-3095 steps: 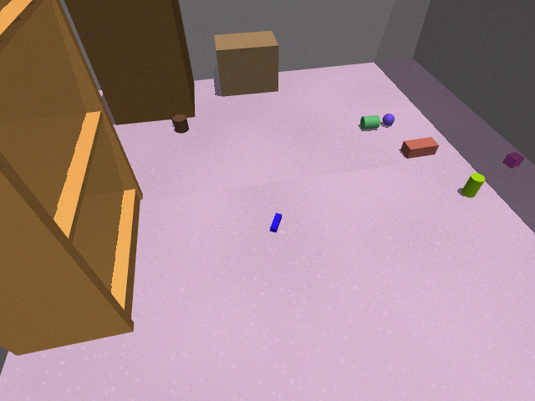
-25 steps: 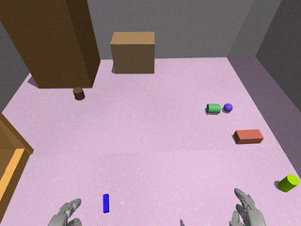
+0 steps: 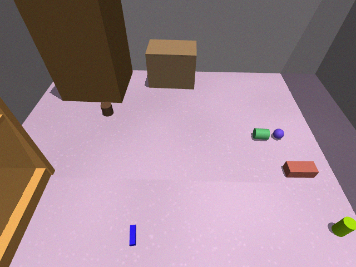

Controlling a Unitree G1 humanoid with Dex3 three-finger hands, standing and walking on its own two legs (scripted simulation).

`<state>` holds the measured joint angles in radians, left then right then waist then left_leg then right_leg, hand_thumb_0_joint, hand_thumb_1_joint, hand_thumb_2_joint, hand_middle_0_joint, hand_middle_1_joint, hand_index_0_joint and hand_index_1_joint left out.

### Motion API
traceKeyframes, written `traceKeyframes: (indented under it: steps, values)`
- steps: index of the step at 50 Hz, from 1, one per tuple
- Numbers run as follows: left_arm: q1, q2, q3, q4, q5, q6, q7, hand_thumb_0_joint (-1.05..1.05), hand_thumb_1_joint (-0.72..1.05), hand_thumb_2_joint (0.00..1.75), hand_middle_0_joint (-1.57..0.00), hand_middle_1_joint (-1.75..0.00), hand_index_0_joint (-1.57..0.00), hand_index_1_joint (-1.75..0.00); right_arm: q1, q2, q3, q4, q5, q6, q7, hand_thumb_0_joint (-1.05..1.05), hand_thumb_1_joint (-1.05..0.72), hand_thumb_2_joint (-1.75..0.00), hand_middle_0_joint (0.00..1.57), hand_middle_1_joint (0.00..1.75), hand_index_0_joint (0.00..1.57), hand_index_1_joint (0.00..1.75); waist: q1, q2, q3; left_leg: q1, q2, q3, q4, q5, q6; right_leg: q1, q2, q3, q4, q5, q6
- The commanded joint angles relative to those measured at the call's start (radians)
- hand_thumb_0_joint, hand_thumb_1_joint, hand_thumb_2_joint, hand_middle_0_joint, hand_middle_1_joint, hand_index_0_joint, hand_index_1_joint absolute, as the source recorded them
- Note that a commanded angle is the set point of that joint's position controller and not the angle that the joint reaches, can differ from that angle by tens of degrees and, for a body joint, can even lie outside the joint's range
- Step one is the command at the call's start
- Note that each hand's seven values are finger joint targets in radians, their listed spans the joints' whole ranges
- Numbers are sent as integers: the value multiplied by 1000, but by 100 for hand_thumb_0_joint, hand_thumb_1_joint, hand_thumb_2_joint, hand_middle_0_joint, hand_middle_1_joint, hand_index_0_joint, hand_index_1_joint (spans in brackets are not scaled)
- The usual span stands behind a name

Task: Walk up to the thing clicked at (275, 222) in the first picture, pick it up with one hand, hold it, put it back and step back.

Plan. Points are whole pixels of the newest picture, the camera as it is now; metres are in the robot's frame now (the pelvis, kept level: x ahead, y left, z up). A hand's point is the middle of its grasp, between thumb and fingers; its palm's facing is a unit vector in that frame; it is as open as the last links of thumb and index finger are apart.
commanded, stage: stand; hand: left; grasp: from above
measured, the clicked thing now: (132, 235) +0.44 +0.27 -0.75
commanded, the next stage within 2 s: none
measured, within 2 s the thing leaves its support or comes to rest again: neither
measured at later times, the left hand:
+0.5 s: hand out of the picture +0.04 +0.23 -0.14, palm faces +0.03 -0.94 -0.34, open 7.4 cm
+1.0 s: hand out of the picture +0.07 +0.22 -0.14, palm faces +0.01 -0.94 -0.34, open 7.4 cm
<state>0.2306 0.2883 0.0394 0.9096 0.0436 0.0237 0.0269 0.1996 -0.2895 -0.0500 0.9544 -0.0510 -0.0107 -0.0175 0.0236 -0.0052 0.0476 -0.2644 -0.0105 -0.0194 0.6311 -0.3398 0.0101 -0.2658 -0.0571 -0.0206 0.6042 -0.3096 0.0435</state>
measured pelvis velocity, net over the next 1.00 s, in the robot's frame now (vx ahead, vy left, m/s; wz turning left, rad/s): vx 0.01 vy -0.02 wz -0.01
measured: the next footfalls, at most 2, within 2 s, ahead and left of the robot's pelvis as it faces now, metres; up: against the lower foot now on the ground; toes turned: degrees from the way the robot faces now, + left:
none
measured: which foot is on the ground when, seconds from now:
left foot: down 0.00-1.00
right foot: down 0.00-1.00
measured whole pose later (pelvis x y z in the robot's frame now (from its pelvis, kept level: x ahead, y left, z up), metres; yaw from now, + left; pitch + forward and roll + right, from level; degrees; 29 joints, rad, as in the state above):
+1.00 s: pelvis +0.01 -0.02 +0.02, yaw +0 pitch -3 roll +0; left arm 0.11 0.30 0.03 1.16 0.02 -0.01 0.01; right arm 0.13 -0.33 -0.02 1.14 -0.02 0.00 -0.01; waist 0.01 0.02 0.06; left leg -0.08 0.02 -0.02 0.33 -0.20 -0.03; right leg -0.11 -0.02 -0.03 0.35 -0.19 0.01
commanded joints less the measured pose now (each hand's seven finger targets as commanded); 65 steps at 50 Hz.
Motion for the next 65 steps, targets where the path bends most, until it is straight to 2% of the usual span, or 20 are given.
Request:
traceKeyframes:
  steps: [1, 3, 5, 8, 10, 11, 15, 16, 20, 22, 25, 27, 35, 42, 46, 51, 54, 58, 61, 65]
  values:
    - [-44, 156, 40, -8, -10, -36, 17, 0, 90, 90, -20, -30, -20, -30, -56, -180, -43, -31, 9, -23, -18, 0, -90, -90, 20, 30, 20, 30, 0, 38, -50, 45, 93, -111, -222, 205, 28, 88, -40, 49, -153, 167, -58]
    - [-55, 165, 38, 23, -11, -37, 16, 0, 90, 90, -20, -30, -20, -30, -39, -182, -40, -6, 15, -20, -19, 0, -90, -90, 20, 30, 20, 30, -10, 33, -44, 53, 94, -107, -249, 216, 23, 117, -44, 52, -178, 170, -56]
    - [-47, 162, 33, 56, -10, -38, 16, 0, 90, 90, -20, -30, -20, -30, -53, -184, -38, 15, 18, -21, -20, 0, -90, -90, 20, 30, 20, 30, -3, 45, -37, 78, 100, -110, -262, 254, 20, 126, -47, 48, -197, 188, -52]
    - [-51, 165, 31, 93, -10, -34, 14, 0, 90, 90, -20, -30, -20, -30, -60, -192, -36, 37, 19, -15, -18, 0, -90, -90, 20, 30, 20, 30, -4, 39, -2, 52, 100, -121, -325, 121, 19, 138, -42, 41, -223, 130, -47]
    - [-48, 169, 29, 115, -7, -38, 14, 0, 90, 90, -20, -30, -20, -30, -66, -185, -36, 48, 21, -10, -16, 0, -90, -90, 20, 30, 20, 30, -5, -1, 9, 68, 94, -110, -322, 126, 17, 131, -48, 49, -250, 112, -48]
    - [-62, 176, 30, 118, -7, -40, 14, 0, 90, 90, -20, -30, -20, -30, -60, -183, -35, 55, 21, -10, -15, 0, -90, -90, 20, 30, 20, 30, -10, -8, -1, 85, 94, -102, -316, 167, 17, 136, -56, 56, -258, 132, -50]
    - [-61, 177, 28, 144, -11, -37, 12, 0, 90, 90, -20, -30, -20, -30, -68, -197, -37, 73, 20, -8, -12, 0, -90, -90, 20, 30, 20, 30, -11, 38, 19, 56, 99, -115, -360, 54, 15, 142, -47, 50, -272, 94, -45]
    - [-58, 177, 28, 149, -10, -40, 11, 0, 90, 90, -20, -30, -20, -30, -78, -189, -33, 75, 21, -8, -10, 0, -90, -90, 20, 30, 20, 30, -3, 21, 23, 67, 98, -112, -352, 89, 15, 144, -52, 53, -279, 110, -45]
    - [-77, 191, 30, 159, -12, -48, 13, 0, 90, 90, -20, -30, -20, -30, -73, -185, -28, 88, 25, -12, -9, 0, -90, -90, 20, 30, 20, 30, -9, -13, -15, 117, 97, -92, -326, 218, 11, 159, -68, 67, -299, 177, -48]
    - [-83, 189, 29, 166, -14, -48, 13, 0, 90, 90, -20, -30, -20, -30, -74, -188, -25, 95, 24, -13, -10, 0, -90, -90, 20, 30, 20, 30, -11, -11, -10, 136, 101, -90, -333, 237, 9, 149, -66, 66, -300, 190, -46]
    - [-95, 200, 30, 173, -15, -46, 13, 0, 90, 90, -20, -30, -20, -30, -78, -189, -22, 100, 24, -8, -8, 0, -90, -90, 20, 30, 20, 30, -12, -19, 7, 111, 98, -86, -342, 181, 8, 149, -61, 66, -317, 121, -46]
    - [-100, 201, 28, 174, -18, -48, 11, 0, 90, 90, -20, -30, -20, -30, -80, -193, -19, 104, 26, -9, -8, 0, -90, -90, 20, 30, 20, 30, -11, 1, -3, 118, 105, -85, -341, 221, 7, 163, -66, 70, -316, 171, -46]
    - [-119, 215, 30, 186, -19, -48, 4, 0, 90, 90, -20, -30, -20, -30, -91, -208, -13, 116, 29, -9, -6, 0, -90, -90, 20, 30, 20, 30, -12, 3, -1, 113, 107, -79, -352, 192, 3, 161, -63, 76, -330, 136, -48]
    - [-139, 215, 29, 188, -23, -48, 0, 0, 90, 90, -20, -30, -20, -30, -96, -218, -5, 123, 29, -14, -8, 0, -90, -90, 20, 30, 20, 30, -13, 5, -29, 137, 120, -77, -349, 258, 2, 177, -65, 73, -316, 209, -53]
    - [-149, 218, 29, 189, -27, -50, 2, 0, 90, 90, -20, -30, -20, -30, -92, -226, -4, 130, 31, -16, -11, 0, -90, -90, 20, 30, 20, 30, -18, 8, -61, 167, 126, -66, -336, 347, 1, 200, -73, 78, -304, 322, -54]
    - [-152, 215, 28, 191, -28, -49, 1, 0, 90, 90, -20, -30, -20, -30, -108, -227, -3, 129, 31, -15, -10, 0, -90, -90, 20, 30, 20, 30, -14, 1, -67, 177, 130, -62, -338, 349, -1, 196, -69, 69, -304, 323, -54]
    - [-163, 227, 30, 193, -28, -49, 0, 0, 90, 90, -20, -30, -20, -30, -105, -223, 1, 132, 32, -12, -7, 0, -90, -90, 20, 30, 20, 30, -18, -15, -37, 147, 124, -63, -357, 284, -4, 190, -64, 73, -320, 258, -52]
    - [-158, 222, 28, 190, -28, -52, 0, 0, 90, 90, -20, -30, -20, -30, -114, -231, -3, 128, 32, -14, -8, 0, -90, -90, 20, 30, 20, 30, -19, -7, -72, 194, 134, -57, -334, 360, -2, 193, -70, 73, -308, 357, -57]
    - [-166, 238, 31, 189, -30, -51, -1, 0, 90, 90, -20, -30, -20, -30, -113, -226, -1, 131, 32, -12, -6, 0, -90, -90, 20, 30, 20, 30, -19, -9, -48, 172, 130, -57, -355, 293, -4, 182, -66, 77, -322, 281, -55]
    - [-167, 228, 28, 187, -29, -52, -3, 0, 90, 90, -20, -30, -20, -30, -120, -233, -1, 131, 32, -13, -5, 0, -90, -90, 20, 30, 20, 30, -16, 6, -53, 166, 134, -55, -355, 284, -1, 187, -66, 80, -327, 277, -56]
